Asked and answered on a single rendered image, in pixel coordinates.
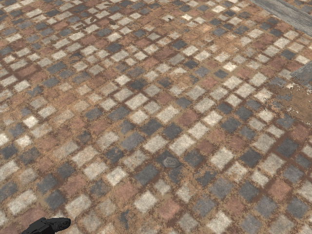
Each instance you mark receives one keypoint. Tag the robot left hand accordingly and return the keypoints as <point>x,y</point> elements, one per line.
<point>48,226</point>

